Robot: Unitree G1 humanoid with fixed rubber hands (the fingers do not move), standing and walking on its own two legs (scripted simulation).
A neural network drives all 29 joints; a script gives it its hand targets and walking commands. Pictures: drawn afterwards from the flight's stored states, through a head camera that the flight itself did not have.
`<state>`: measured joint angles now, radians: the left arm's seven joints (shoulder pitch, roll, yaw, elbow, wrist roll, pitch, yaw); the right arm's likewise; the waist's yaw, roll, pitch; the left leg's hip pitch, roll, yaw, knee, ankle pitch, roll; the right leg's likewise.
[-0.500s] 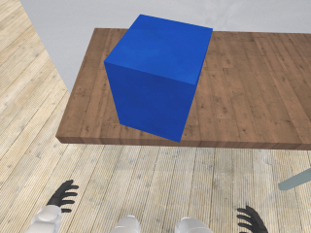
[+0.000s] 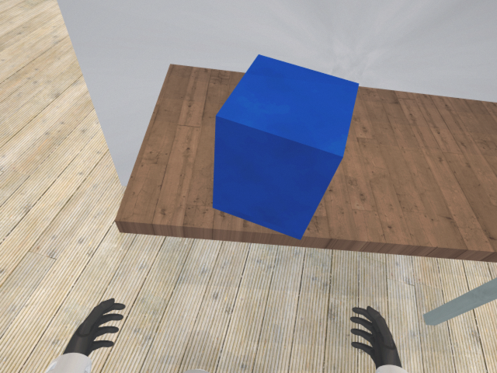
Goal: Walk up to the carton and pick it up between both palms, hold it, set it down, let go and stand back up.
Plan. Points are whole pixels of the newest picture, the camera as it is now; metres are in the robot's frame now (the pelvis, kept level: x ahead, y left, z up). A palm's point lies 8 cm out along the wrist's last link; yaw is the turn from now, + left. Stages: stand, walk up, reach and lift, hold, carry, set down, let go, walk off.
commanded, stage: reach and lift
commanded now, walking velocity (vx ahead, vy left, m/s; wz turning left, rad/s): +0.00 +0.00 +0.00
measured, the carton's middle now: (280, 150) +0.52 -0.04 +0.04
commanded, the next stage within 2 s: none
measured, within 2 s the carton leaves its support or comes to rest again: neither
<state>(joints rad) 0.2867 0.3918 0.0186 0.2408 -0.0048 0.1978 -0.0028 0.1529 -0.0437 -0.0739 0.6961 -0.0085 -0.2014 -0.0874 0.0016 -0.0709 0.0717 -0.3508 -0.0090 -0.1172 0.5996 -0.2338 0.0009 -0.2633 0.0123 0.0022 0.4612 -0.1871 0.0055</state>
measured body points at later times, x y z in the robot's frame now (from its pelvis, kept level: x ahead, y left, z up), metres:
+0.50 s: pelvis +0.00 -0.01 +0.00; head +0.01 +0.03 +0.45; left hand +0.21 +0.24 -0.02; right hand +0.20 -0.17 -0.01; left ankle +0.05 +0.11 -0.73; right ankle +0.04 -0.15 -0.73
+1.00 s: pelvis +0.04 +0.02 +0.01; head +0.10 +0.07 +0.45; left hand +0.28 +0.25 +0.02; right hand +0.25 -0.15 +0.02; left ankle +0.05 +0.11 -0.73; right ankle +0.04 -0.15 -0.73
